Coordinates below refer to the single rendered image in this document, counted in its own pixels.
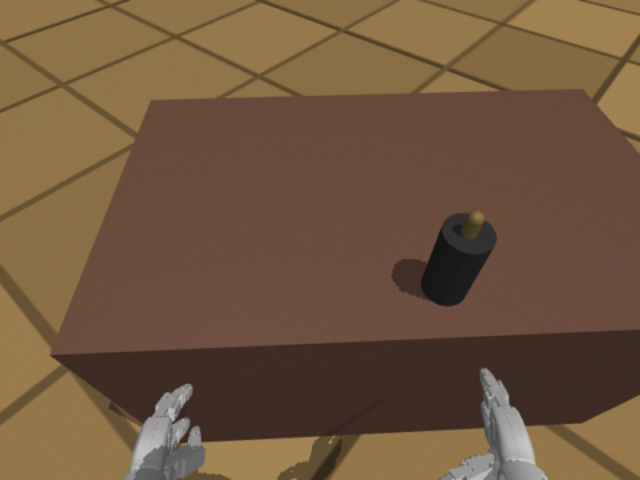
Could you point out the right robot hand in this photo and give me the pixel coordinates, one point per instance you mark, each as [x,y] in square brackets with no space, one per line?
[505,432]

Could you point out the bottle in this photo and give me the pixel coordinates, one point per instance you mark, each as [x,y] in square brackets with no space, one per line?
[464,243]

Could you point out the left robot hand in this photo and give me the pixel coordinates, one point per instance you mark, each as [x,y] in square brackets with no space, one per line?
[157,441]

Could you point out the right robot arm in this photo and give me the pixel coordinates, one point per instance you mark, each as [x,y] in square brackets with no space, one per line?
[520,470]

